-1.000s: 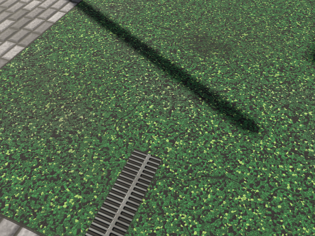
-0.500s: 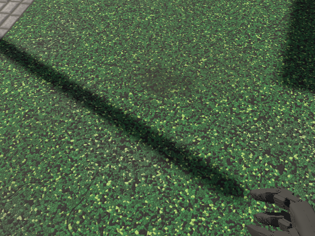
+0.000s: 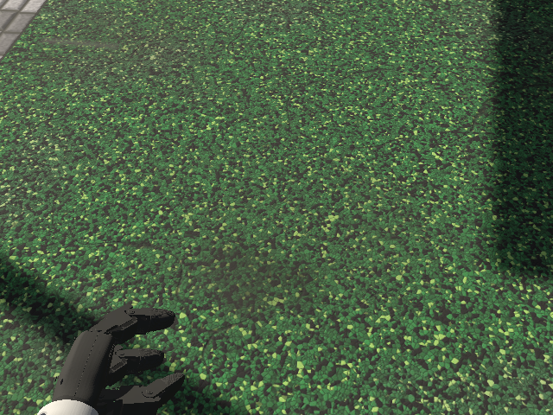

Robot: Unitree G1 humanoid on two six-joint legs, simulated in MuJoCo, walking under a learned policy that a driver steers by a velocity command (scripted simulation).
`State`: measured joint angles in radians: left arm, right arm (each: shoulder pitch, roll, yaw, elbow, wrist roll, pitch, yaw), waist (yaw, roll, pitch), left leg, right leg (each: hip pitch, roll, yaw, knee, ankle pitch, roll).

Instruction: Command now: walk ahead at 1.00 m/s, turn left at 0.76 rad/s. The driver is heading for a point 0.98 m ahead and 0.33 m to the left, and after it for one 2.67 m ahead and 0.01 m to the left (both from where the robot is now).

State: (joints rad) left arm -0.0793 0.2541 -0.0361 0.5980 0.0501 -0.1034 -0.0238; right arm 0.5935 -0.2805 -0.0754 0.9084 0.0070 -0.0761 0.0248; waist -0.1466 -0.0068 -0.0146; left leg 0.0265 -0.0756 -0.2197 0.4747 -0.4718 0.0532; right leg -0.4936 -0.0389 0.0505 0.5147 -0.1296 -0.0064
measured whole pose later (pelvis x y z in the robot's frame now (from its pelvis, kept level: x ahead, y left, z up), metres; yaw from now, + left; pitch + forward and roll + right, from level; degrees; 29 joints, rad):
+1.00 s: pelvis +0.55 +0.03 +0.02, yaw +53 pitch +0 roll +1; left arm 0.12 0.31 0.02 0.65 0.02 0.02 0.04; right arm 0.23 -0.38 -0.10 0.68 -0.02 0.05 0.00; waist -0.04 0.03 0.06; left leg -0.39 -0.24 -0.27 0.87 -0.46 0.00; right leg -0.30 0.05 0.09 0.49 -0.17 -0.02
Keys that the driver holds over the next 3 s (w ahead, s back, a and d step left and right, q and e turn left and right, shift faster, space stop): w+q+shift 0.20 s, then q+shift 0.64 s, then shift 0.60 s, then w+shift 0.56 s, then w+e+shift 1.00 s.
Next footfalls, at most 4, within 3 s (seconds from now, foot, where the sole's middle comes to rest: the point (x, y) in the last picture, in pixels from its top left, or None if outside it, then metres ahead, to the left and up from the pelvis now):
0.40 left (207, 408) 0.53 0.12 -0.76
0.92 right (239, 340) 0.69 0.03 -0.76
1.34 left None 0.48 0.09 -0.76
1.74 right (226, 322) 0.75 0.06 -0.76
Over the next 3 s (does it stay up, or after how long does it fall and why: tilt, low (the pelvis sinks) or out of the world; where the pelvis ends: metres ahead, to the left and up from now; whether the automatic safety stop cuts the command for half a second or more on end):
stays up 1.32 0.74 0.01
